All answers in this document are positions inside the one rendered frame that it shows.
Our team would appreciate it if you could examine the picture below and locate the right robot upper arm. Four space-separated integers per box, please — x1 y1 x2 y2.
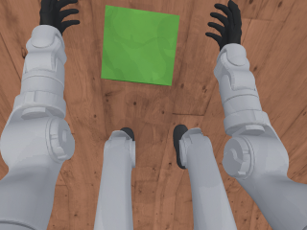
222 134 307 230

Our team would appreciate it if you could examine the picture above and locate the left robot upper arm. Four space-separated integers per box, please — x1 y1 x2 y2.
0 116 75 230

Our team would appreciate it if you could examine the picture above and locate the left robot forearm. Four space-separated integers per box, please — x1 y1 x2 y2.
0 25 67 166

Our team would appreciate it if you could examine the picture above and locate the carton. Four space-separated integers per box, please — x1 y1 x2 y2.
101 5 180 86

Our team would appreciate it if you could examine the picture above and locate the right robot thigh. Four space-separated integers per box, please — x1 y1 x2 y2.
178 133 238 230

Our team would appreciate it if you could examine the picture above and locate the robot right hand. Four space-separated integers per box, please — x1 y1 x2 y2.
205 0 242 51

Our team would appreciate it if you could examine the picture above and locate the right robot forearm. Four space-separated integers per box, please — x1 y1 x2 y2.
213 43 289 167

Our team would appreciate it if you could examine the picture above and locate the robot right shin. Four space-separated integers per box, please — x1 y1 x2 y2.
180 127 213 149

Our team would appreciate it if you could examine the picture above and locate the robot left hand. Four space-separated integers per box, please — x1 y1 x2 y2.
39 0 81 36

